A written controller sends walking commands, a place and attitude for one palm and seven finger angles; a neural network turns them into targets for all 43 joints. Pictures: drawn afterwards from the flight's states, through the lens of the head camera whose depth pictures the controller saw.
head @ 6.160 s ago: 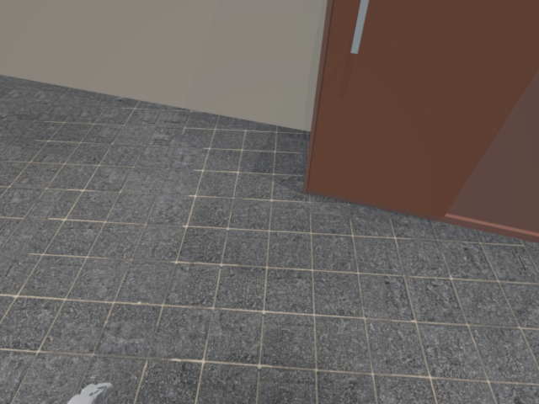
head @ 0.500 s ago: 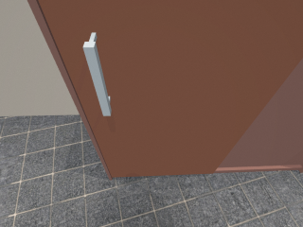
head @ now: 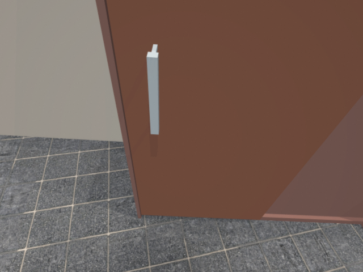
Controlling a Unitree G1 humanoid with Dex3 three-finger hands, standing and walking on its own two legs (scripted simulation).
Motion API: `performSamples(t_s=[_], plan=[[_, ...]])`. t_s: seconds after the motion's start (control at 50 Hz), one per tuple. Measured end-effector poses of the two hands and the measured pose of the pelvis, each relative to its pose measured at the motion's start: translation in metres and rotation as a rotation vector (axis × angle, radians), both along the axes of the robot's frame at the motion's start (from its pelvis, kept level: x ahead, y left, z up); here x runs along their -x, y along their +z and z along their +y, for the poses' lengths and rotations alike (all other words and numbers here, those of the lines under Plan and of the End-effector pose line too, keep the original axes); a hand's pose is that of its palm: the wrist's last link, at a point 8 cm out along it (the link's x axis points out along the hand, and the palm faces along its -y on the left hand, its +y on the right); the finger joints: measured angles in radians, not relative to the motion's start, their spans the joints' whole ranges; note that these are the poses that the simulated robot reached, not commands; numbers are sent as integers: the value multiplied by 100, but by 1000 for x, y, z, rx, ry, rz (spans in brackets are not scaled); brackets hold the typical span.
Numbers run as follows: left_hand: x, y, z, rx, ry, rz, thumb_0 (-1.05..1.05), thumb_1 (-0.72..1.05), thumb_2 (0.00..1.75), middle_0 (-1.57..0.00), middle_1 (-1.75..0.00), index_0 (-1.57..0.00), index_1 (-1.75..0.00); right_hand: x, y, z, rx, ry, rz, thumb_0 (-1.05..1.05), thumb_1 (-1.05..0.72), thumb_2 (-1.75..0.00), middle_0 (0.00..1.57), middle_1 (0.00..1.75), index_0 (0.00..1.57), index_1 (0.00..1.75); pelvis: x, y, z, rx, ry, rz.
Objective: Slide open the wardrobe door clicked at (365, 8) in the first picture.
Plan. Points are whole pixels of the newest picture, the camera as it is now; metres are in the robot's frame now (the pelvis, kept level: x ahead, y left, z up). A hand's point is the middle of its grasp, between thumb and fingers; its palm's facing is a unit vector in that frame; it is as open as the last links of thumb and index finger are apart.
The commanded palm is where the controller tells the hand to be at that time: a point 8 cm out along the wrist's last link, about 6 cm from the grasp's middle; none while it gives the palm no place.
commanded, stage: come to a stop and stand still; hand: left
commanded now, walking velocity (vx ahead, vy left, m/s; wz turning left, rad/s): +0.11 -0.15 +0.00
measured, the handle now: (155, 93) +0.51 +0.12 +0.13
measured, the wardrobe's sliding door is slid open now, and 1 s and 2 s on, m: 0.00 0.00 0.00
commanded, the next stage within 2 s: look again from close up in 0.74 s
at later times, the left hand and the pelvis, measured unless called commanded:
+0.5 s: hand out of the picture -0.01 +0.12 -0.17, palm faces +0.02 -0.98 -0.19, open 7.3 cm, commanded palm none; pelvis +0.00 -0.04 +0.00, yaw -1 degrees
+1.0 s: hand out of the picture -0.04 +0.15 -0.19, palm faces +0.03 -0.99 -0.16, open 7.3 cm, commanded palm none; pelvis -0.04 +0.00 -0.01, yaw -1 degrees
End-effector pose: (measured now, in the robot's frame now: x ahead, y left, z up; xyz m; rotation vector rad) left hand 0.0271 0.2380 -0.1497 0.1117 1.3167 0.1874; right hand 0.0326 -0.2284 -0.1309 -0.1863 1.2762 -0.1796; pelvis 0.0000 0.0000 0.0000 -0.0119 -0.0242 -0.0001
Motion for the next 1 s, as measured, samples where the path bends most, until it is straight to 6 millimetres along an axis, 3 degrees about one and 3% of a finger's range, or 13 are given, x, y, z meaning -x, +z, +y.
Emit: performSamples(t_s=[0.14, 0.3, 0.42, 0.7, 0.86, 1.0], plan=[[36, 6, -8, -1, -27, 129, 1, 91, 90, -20, -30, -20, -30, 29, -5, -1, -29, -47, 66, 1, -93, -90, 20, 30, 20, 30, 1, 4, -6, -14, -23, 21], [35, 9, -42, -12, -39, 111, 1, 91, 90, -20, -30, -20, -30, 63, -23, -15, -76, -88, 166, 1, -92, -90, 20, 30, 20, 30, 2, -1, -24, -10, -19, 5], [34, 6, -58, 2, -38, 107, 2, 94, 90, -20, -30, -20, -30, 69, -21, -14, -92, -84, 181, 1, -91, -90, 20, 30, 20, 30, 1, 1, -35, -16, -19, -5], [52, 7, -75, 21, -10, 120, 1, 92, 90, -20, -30, -20, -30, 64, -21, -13, -107, -61, 172, 1, -91, -90, 20, 30, 20, 30, 7, 2, -42, -14, -16, -11], [67, 1, -64, 20, -45, 85, 0, 91, 90, -20, -30, -20, -30, 53, -18, -22, -48, -60, 61, 2, -93, -90, 20, 30, 20, 30, 25, -3, -25, 7, -23, -16], [72, -8, -36, 35, -41, 34, 0, 91, 90, -20, -30, -20, -30, 56, -10, -4, -18, -25, -8, 2, -93, -90, 20, 30, 20, 30, 40, -6, -5, 7, -18, -37]])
